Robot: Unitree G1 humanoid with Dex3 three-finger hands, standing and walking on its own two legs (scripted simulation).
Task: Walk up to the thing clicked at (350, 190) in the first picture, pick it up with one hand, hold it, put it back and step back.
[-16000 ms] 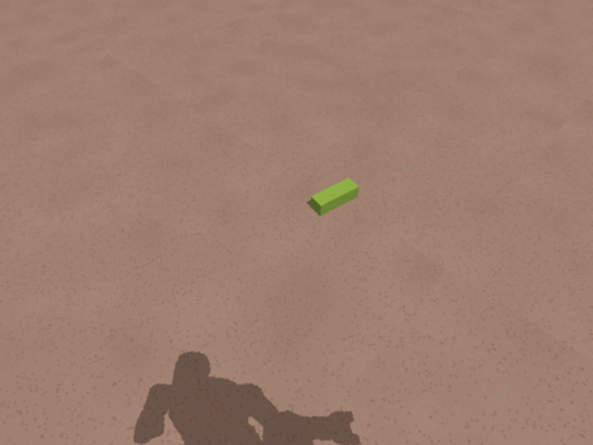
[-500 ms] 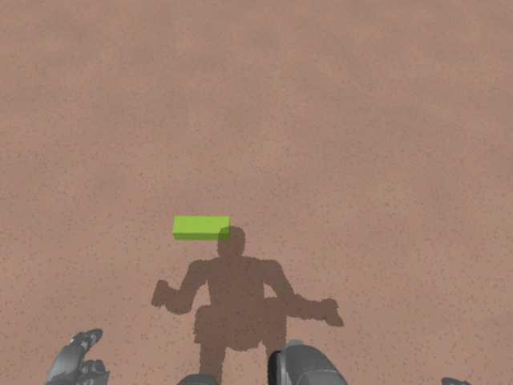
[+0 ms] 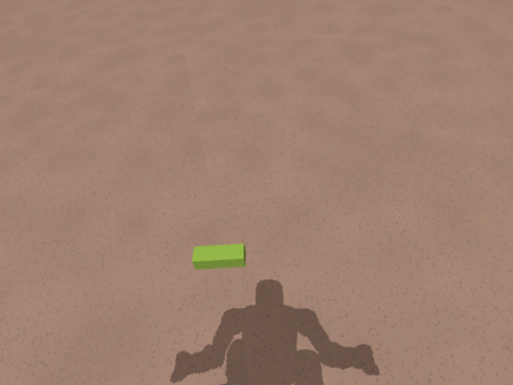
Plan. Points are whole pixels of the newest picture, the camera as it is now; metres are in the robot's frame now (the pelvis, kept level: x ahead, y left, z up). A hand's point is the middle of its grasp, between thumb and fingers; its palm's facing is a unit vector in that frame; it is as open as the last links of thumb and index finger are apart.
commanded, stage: walk up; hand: left
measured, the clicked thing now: (219, 256) +0.76 +0.27 -0.73
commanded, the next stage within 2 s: stand in 0.98 s
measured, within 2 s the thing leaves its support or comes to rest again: neither
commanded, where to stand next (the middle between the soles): +0.39 +0.01 m, yaw +3 degrees
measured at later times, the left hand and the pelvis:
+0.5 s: hand out of the picture +0.10 +0.27 -0.15, palm faces +0.02 -0.93 -0.38, open 7.4 cm; pelvis +0.03 +0.01 -0.01, yaw +2 degrees
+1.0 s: hand out of the picture +0.15 +0.28 -0.14, palm faces +0.06 -0.94 -0.33, open 7.4 cm; pelvis +0.04 +0.02 +0.01, yaw +2 degrees
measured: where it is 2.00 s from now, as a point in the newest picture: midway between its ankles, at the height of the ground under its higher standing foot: outside the picture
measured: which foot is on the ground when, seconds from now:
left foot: up 0.00-0.08, down 0.10-1.00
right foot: down 0.00-0.14, up 0.16-0.38, down 0.40-1.00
